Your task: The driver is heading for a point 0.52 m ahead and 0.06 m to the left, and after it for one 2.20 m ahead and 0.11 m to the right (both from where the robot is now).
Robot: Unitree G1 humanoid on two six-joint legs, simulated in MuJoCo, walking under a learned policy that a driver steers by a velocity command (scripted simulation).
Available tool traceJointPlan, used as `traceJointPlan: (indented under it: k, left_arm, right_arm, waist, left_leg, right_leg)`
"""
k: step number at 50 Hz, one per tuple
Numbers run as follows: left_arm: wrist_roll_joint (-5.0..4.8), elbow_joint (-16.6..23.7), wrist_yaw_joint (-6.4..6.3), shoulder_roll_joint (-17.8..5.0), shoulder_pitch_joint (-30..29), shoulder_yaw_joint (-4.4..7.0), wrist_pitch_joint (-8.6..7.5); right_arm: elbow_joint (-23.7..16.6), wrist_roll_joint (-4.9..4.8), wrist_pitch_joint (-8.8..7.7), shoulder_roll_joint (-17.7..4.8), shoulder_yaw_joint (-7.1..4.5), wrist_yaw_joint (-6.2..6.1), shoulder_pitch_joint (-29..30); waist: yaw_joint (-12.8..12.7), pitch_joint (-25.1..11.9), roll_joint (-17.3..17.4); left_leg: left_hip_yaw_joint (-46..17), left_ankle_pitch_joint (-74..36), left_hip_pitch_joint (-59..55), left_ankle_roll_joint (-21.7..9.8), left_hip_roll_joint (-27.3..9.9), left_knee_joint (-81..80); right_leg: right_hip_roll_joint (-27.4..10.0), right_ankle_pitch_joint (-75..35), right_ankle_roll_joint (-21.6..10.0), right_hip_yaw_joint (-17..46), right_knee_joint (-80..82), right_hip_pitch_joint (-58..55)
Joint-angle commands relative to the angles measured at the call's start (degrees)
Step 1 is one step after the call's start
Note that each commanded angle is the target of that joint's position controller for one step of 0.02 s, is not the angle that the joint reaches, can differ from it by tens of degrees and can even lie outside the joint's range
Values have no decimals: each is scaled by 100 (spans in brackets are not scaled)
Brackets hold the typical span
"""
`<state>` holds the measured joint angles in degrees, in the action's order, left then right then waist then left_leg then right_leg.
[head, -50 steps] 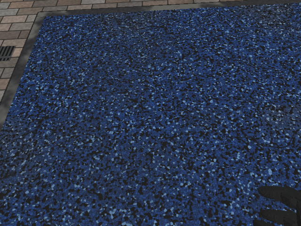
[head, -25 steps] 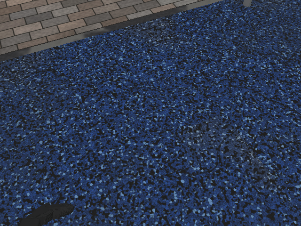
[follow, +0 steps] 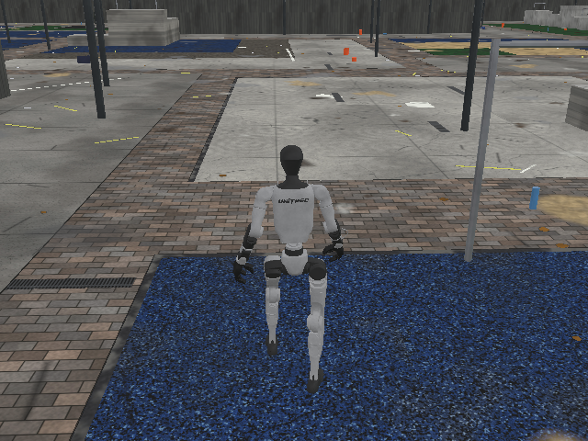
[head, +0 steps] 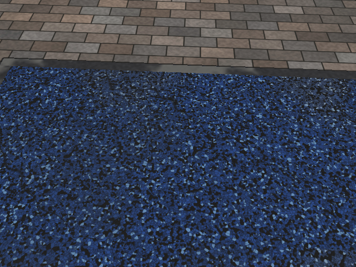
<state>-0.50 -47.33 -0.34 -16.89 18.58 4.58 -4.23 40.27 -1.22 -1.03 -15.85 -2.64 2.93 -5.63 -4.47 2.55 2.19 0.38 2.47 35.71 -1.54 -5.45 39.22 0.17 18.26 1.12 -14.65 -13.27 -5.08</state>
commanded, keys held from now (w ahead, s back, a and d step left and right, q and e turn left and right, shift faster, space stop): w+q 0.46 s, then w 0.02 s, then w+e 0.02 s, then e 0.50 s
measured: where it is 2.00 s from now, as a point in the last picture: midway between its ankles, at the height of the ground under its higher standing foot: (178, 258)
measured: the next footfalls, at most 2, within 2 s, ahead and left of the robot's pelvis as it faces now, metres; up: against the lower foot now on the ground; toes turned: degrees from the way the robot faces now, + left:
left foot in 0.08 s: +0.21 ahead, +0.12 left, +0.00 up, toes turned +6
right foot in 0.58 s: +0.54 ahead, -0.02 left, +0.00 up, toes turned +20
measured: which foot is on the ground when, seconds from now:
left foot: up 0.00-0.06, down 0.08-0.60, up 0.62-1.00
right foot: down 0.00-0.10, up 0.12-0.56, down 0.58-1.00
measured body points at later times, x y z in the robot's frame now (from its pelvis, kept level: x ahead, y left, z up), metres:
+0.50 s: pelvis +0.28 +0.04 +0.01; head +0.31 +0.07 +0.45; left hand +0.44 +0.34 -0.07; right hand +0.40 -0.23 -0.09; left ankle +0.17 +0.11 -0.73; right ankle +0.50 -0.06 -0.70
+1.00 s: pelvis +0.45 +0.07 +0.00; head +0.48 +0.08 +0.45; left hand +0.50 +0.38 -0.11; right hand +0.68 -0.16 -0.08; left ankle +0.48 +0.21 -0.72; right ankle +0.50 -0.03 -0.73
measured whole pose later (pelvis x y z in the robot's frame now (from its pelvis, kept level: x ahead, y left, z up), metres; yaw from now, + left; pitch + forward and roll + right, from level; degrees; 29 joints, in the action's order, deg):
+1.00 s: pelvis +0.45 +0.07 +0.00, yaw +8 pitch +2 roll +0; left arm -1.3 -43.4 -1.0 -18.1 12.7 4.3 1.3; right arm 38.8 -0.2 -0.3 -16.3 -2.8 -1.8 -6.1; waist -3.0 2.5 -0.2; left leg -6.7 15.2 21.5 3.7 1.8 33.0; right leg 6.1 10.2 -1.5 10.1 -26.8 17.6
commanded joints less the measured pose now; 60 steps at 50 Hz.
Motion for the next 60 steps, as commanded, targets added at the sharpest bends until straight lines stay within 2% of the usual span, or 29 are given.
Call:
traceJointPlan:
  k: [1, 3, 4, 5, 6, 7, 8, 9, 11, 19, 26, 28, 29, 30, 31, 32, 34, 35, 38, 41, 46, 50, 51, 52, 53, 54, 55, 57, 60]
  left_arm:
    - [-100, 284, -41, -1164, -202, 300, 45]
    - [-164, 318, -62, -1267, -341, 320, 144]
    - [-128, 350, -82, -1114, -272, 250, 146]
    - [139, 610, -56, -429, 156, 32, 72]
    - [83, 771, -5, -321, 52, -85, -139]
    - [-168, 917, 53, -845, -708, 41, -278]
    - [-217, 1008, 55, -812, -911, 22, -359]
    - [-75, 917, 2, -774, -870, 26, -383]
    - [79, 837, -12, -827, -672, 85, -283]
    - [99, 1152, 42, -332, -1802, -81, -157]
    - [48, 1206, 244, -593, -2006, -20, -325]
    - [175, 1009, 212, -720, -1355, 63, -378]
    - [279, 929, 205, -920, -794, 102, -417]
    - [374, 842, 211, -1284, -226, 170, -393]
    - [161, 604, 284, -1114, 47, 156, -297]
    - [-48, 706, 303, -829, -199, 62, -232]
    - [-20, 845, 286, -533, -902, -83, -109]
    - [5, 833, 259, -531, -992, -90, -86]
    - [80, 771, 190, -848, -981, 33, 20]
    - [-6, 771, 77, -1072, -919, 142, 161]
    - [-79, 804, -55, -1023, -928, 166, 413]
    - [-113, 880, -127, -949, -1030, 157, 556]
    - [-118, 891, -143, -790, -910, 109, 575]
    - [-23, 897, -127, -446, -586, 12, 576]
    - [-63, 1076, -131, -589, -596, 63, 528]
    - [1, 962, -130, -1010, -380, 181, 502]
    - [-56, 837, -126, -1171, -312, 269, 544]
    - [-56, 726, -177, -1010, -252, 275, 703]
    - [-110, 996, -117, -675, -654, 164, 739]
  right_arm:
    - [-578, 10, -44, -496, -140, 68, 350]
    - [-389, -12, -3, -825, -352, 33, -659]
    - [-109, -33, 37, -1209, -566, -56, -1646]
    - [-43, -81, 67, -1927, -731, -174, -1931]
    - [-323, -45, -53, -1899, -642, -121, -1818]
    - [-297, -7, -161, -1422, -499, -63, -1705]
    - [-265, 7, -231, -1250, -446, -62, -1497]
    - [-303, -1, -251, -1047, -382, -75, -1106]
    - [-461, 98, -256, -813, -296, -132, -687]
    - [-215, 8, -226, -1037, -360, -377, -1216]
    - [56, 29, -126, -943, -344, -449, -1575]
    - [50, 61, -88, -828, -302, -452, -1430]
    - [-47, 127, -91, -660, -224, -449, -1417]
    - [-58, 153, -124, -419, -123, -456, -2105]
    - [112, 117, -149, -490, -98, -421, -2700]
    - [95, 87, -130, -956, -192, -404, -2259]
    - [-187, 166, -61, -986, -221, -429, -1091]
    - [-279, 230, -36, -910, -227, -451, -918]
    - [-286, 182, 12, -532, -146, -517, -1065]
    - [-289, 167, 79, -555, -151, -576, -916]
    - [-456, 129, 125, -553, -173, -540, -289]
    - [-393, 78, -96, -603, -225, -436, -482]
    - [-365, 112, -131, -794, -284, -441, -595]
    - [-447, 220, -103, -1154, -348, -493, -603]
    - [-428, 437, -41, -1336, -396, -451, -507]
    - [-493, 395, -54, -1084, -340, -441, -408]
    - [-537, 319, -67, -780, -255, -448, -181]
    - [-543, 193, -54, -679, -219, -457, 75]
    - [-431, 219, 21, -749, -241, -509, -134]
  waist:
    - [246, 199, -540]
    - [884, -472, -595]
    - [1338, -1002, -386]
    - [996, -1386, 1115]
    - [904, -2377, 1080]
    - [1182, -1803, 349]
    - [1022, -1138, 232]
    - [748, -734, -125]
    - [409, -538, 104]
    - [752, -192, 223]
    - [803, -119, 474]
    - [454, -425, 500]
    - [222, -1127, 260]
    - [329, -2097, -990]
    - [421, -2532, -1985]
    - [314, -1947, -1188]
    - [323, -791, -351]
    - [422, -637, -389]
    - [600, -751, -875]
    - [560, -1084, -855]
    - [401, -754, -983]
    - [600, -702, -1068]
    - [588, -787, -900]
    - [382, -1035, 187]
    - [299, -723, 1341]
    - [312, -736, 969]
    - [258, -638, 607]
    - [240, -491, 439]
    - [436, -462, 648]
  left_leg:
    - [321, 589, -124, -297, 212, -208]
    - [676, 831, -1581, -596, 743, -411]
    - [478, 593, -3171, -815, 913, -637]
    - [-2063, 769, -5080, -1595, -508, -861]
    - [-4902, 2178, -5860, -2384, -1364, -2023]
    - [-4420, 2184, -5529, -2001, -1319, -2430]
    - [-3667, 1834, -4800, -1797, -1121, -2415]
    - [-3000, 1168, -3987, -1594, -858, -2368]
    - [-2330, 186, -3014, -1472, -512, -2535]
    - [-1471, -173, -2289, -1149, 50, -2598]
    - [-2094, -292, -3168, -937, -415, -1831]
    - [-1824, -2048, -3409, -665, -125, -908]
    - [-1567, -1945, -3084, -427, 197, 151]
    - [-1186, 235, -1573, 5, 883, 2050]
    - [-981, 3437, -531, 306, 1264, 3373]
    - [-1118, 3292, -134, 349, 906, 3754]
    - [-716, 2695, -5, 445, 521, 3308]
    - [-693, 2455, -221, 451, 363, 2830]
    - [-464, 2400, -895, 569, 499, 1655]
    - [-491, 1871, -1205, 636, 616, 999]
    - [-613, 1436, -1454, 605, 773, 134]
    - [-551, 768, -2171, 415, 788, -1563]
    - [-744, 317, -2708, 244, 367, -1960]
    - [-1761, -500, -3327, -239, -880, -2023]
    - [-2912, -1350, -3067, -1131, -1654, -2202]
    - [-2881, -1477, -2960, -1424, -1809, -2158]
    - [-2268, -1433, -2904, -1240, -1460, -2044]
    - [-1494, -1335, -2908, -950, -1005, -1939]
    - [-906, -1647, -3038, -1052, -817, -2010]
  right_leg:
    - [-1765, -3874, -835, 359, -201, -22]
    - [-1563, -5441, -633, 107, -1803, 136]
    - [-1309, -4875, -400, 16, -3223, 971]
    - [-579, -595, 10, 85, -5393, 3339]
    - [248, 1766, 100, 1548, -6532, 4550]
    - [-75, 1313, -33, 2004, -6659, 5152]
    - [-304, 788, -160, 1937, -6281, 5231]
    - [-546, 383, -161, 1939, -5789, 4911]
    - [-741, -91, -77, 1983, -5203, 4148]
    - [-267, -2143, 345, 1777, -2467, 3788]
    - [-138, -2019, -20, 1862, -1447, 3386]
    - [49, -2184, -340, 1526, -1043, 2535]
    - [-436, -3493, -644, 1892, -1321, 1331]
    - [-1598, -4980, -1552, 3536, -1665, -749]
    - [-2340, -4774, -2242, 5173, -1175, -1391]
    - [-2143, -3678, -2039, 5032, -958, -865]
    - [-1570, -3667, -1652, 3866, -746, 600]
    - [-1384, -3884, -1546, 3621, -677, 1047]
    - [-1009, -4504, -1496, 3182, -595, 1548]
    - [-1031, -3980, -1529, 3269, -576, 1645]
    - [-796, -1441, -1309, 3694, -431, 2075]
    - [-600, -1642, -1042, 4075, -948, 1921]
    - [-386, -1180, -788, 3954, -1274, 2160]
    - [128, 507, -448, 3256, -2445, 2711]
    - [769, 1880, -166, 2293, -3481, 3716]
    - [370, 1843, 58, 2335, -4592, 3786]
    - [283, 1496, 172, 2325, -5038, 3827]
    - [178, 930, 396, 2206, -5466, 3993]
    - [69, 517, 575, 1837, -5063, 4017]
Velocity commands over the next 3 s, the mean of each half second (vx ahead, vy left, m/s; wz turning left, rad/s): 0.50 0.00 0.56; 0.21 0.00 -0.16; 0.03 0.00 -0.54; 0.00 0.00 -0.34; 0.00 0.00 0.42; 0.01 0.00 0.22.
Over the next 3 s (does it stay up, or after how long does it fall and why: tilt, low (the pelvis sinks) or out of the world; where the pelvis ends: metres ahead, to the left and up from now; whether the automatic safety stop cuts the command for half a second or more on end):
stays up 0.50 0.11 0.00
